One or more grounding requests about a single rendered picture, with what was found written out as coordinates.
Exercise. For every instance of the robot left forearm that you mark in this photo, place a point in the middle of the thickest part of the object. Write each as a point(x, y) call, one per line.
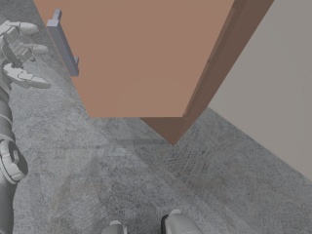
point(6, 118)

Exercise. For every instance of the left robot hand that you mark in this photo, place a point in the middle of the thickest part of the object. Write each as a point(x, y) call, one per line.
point(9, 32)

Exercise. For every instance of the cupboard door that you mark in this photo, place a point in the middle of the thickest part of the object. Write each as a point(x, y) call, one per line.
point(138, 58)

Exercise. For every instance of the robot left upper arm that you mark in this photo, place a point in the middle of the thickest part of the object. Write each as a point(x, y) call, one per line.
point(13, 168)

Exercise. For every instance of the handle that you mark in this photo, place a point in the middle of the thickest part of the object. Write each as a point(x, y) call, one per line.
point(56, 31)

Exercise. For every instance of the right robot shin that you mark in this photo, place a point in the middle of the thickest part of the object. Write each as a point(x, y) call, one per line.
point(177, 211)

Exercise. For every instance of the right robot thigh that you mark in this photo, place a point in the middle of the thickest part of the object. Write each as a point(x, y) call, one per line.
point(181, 224)

